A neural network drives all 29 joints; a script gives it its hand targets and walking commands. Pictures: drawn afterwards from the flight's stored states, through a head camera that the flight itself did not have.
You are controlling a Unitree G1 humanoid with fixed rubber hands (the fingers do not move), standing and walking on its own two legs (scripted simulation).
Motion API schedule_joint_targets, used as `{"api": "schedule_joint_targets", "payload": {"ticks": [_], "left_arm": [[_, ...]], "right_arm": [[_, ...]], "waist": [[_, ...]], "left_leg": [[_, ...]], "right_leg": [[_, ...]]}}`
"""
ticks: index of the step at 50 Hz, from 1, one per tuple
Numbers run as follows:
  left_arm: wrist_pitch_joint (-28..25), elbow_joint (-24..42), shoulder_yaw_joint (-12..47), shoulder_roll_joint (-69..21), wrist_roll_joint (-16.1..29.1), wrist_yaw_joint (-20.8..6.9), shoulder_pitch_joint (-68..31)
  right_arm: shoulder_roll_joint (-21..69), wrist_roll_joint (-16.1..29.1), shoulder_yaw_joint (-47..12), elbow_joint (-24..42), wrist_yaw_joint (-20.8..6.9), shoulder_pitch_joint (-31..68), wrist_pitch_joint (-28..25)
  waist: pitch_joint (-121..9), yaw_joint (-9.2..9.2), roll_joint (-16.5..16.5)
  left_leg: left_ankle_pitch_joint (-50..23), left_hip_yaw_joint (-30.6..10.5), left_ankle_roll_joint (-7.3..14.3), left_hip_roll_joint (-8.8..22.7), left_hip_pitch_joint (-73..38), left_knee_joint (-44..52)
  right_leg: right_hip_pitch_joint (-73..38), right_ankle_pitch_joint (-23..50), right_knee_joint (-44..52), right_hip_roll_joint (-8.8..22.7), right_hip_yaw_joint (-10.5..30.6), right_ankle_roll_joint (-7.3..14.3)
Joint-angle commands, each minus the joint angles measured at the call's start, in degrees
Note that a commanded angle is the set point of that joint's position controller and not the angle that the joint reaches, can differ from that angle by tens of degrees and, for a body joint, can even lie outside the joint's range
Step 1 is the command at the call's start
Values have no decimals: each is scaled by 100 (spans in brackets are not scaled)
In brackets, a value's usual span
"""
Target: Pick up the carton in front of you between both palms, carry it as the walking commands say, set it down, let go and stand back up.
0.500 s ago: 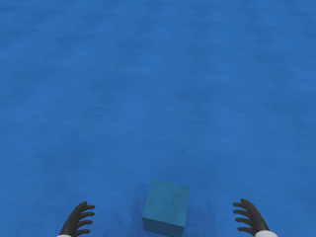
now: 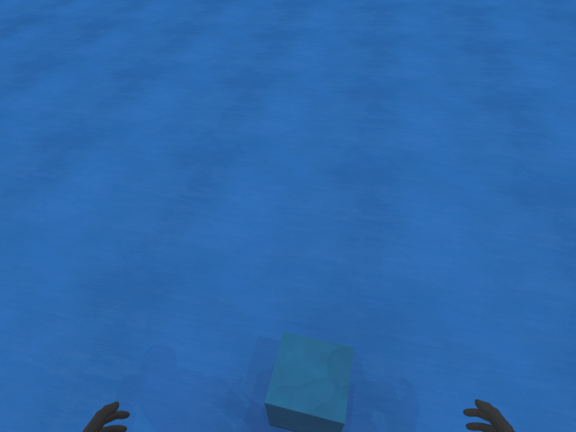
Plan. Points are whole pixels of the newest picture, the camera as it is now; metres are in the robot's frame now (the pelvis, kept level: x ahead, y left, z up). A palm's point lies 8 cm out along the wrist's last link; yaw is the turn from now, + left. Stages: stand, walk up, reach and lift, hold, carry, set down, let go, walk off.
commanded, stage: stand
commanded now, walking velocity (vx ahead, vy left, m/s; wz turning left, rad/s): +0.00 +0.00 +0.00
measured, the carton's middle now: (309, 387) +0.38 -0.03 -0.65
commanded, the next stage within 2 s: none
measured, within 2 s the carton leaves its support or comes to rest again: neither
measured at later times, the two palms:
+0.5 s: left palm out of the picture +0.09 +0.30 -0.09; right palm out of the picture +0.10 -0.30 -0.10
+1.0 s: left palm out of the picture +0.06 +0.31 -0.09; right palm out of the picture +0.07 -0.30 -0.10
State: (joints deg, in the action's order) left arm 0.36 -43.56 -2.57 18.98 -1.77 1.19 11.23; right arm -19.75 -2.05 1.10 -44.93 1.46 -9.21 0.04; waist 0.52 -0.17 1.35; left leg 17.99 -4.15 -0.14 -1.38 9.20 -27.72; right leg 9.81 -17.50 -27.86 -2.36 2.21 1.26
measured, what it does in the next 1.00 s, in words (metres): stands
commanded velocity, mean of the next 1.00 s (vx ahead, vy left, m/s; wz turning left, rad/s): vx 0.00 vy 0.00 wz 0.00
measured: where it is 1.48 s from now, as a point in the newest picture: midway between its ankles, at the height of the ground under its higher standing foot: outside the picture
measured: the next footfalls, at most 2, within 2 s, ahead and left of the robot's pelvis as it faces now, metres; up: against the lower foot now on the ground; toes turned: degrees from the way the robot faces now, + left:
none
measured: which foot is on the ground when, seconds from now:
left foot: down 0.00-1.00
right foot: down 0.00-1.00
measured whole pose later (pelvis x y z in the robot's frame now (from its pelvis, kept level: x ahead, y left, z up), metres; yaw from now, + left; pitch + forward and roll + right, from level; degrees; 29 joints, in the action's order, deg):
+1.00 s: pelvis -0.03 +0.00 +0.01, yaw +0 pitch -2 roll +0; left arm -0.5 -57.4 -1.1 21.5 -0.9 0.5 7.9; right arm -22.0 -1.1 -0.4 -57.9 1.1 -7.7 -1.1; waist 1.5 -0.3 0.7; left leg 11.9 -3.9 -0.2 -1.2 5.8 -20.1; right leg 6.6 -11.5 -20.5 -2.1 2.6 1.1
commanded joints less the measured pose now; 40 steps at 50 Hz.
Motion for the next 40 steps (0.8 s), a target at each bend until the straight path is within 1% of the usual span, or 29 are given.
{"api": "schedule_joint_targets", "payload": {"ticks": [1, 8, 27, 40], "left_arm": [[-75, 225, -219, 931, 14, 33, -110], [-82, -34, -184, 958, 30, 30, -232], [-124, -675, -104, 1108, 58, -20, -444], [-143, -978, -64, 1191, 77, -40, -491]], "right_arm": [[-830, 15, 178, 241, 36, 145, -83], [-877, 31, 140, 21, 51, 223, -99], [-1040, 61, 84, -625, 14, 333, -154], [-1114, 84, 43, -912, -8, 339, -168]], "waist": [[-381, 4, -128], [-320, -8, -109], [-82, -14, -124], [-32, -13, -119]], "left_leg": [[-2235, -331, 71, 514, -209, 190], [-2159, -347, 79, 546, -264, 342], [-1464, -448, 100, 637, -235, 876], [-1258, -483, 121, 662, -199, 1019]], "right_leg": [[-172, 2265, 311, 641, 489, -50], [-251, 2189, 441, 663, 517, -44], [-252, 1400, 917, 729, 633, -8], [-269, 1211, 1044, 756, 662, 11]]}}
